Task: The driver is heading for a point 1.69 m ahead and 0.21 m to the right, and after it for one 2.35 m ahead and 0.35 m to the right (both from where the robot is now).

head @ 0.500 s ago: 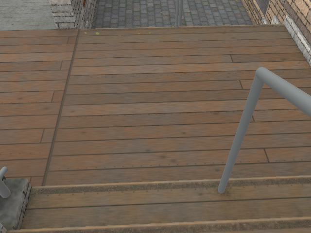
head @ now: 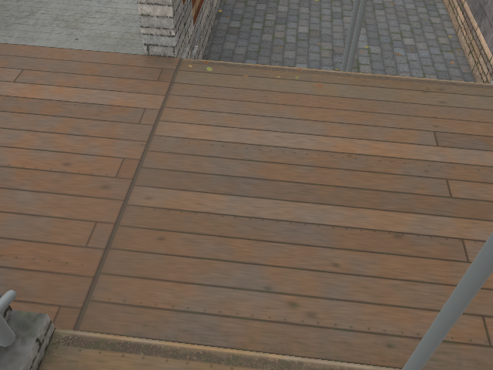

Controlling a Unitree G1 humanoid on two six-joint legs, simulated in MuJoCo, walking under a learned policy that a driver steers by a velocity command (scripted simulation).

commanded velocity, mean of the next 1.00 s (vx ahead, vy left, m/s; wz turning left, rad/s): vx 0.50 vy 0.00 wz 0.33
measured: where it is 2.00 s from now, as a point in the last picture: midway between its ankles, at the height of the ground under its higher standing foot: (210, 304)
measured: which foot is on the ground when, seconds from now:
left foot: down 0.00-0.20, up 0.22-0.88, down 0.90-1.00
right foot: up 0.00-0.18, down 0.20-0.90, up 0.92-1.00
